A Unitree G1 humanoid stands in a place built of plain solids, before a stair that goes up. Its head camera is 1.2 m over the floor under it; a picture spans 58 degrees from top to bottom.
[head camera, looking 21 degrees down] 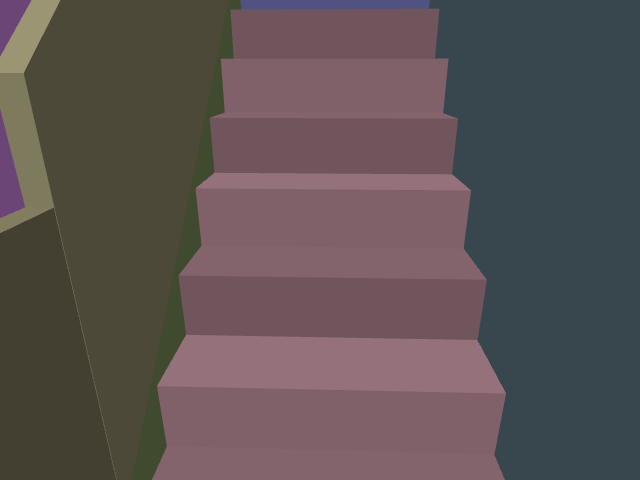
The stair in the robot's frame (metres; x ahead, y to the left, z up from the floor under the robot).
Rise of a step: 0.21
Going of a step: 0.24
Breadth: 0.93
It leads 2 degrees to the right of straight ahead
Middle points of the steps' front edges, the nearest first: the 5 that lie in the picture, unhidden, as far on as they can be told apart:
0.93 -0.02 0.42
1.17 -0.03 0.63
1.42 -0.04 0.84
1.66 -0.05 1.05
1.91 -0.05 1.26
